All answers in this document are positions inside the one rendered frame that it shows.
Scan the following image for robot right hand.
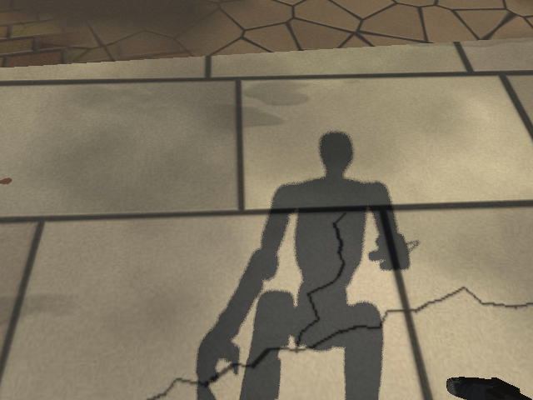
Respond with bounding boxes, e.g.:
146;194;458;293
446;377;532;400

